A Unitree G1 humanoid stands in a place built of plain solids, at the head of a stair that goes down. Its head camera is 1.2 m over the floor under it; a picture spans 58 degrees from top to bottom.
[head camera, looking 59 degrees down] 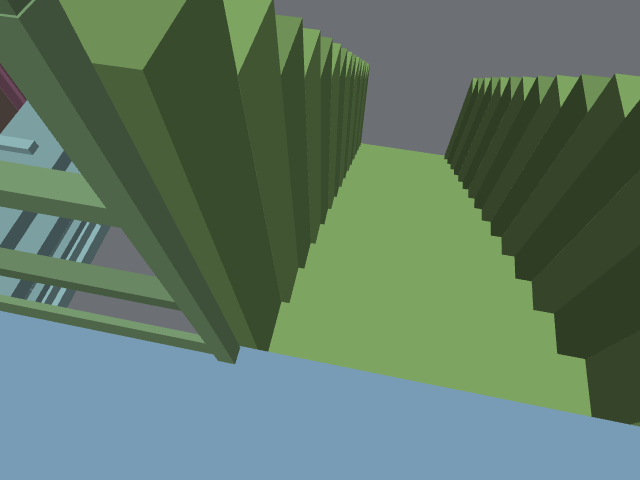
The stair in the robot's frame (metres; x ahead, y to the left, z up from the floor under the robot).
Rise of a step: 0.18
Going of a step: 0.23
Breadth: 1.03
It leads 11 degrees to the right of straight ahead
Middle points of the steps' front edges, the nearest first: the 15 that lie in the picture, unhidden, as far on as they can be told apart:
0.27 -0.31 0.00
0.49 -0.36 -0.18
0.71 -0.40 -0.35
0.93 -0.45 -0.53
1.15 -0.49 -0.71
1.37 -0.54 -0.89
1.59 -0.58 -1.06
1.81 -0.62 -1.24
2.03 -0.67 -1.42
2.26 -0.71 -1.60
2.48 -0.76 -1.77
2.70 -0.80 -1.95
2.92 -0.85 -2.13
3.14 -0.89 -2.31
3.36 -0.94 -2.48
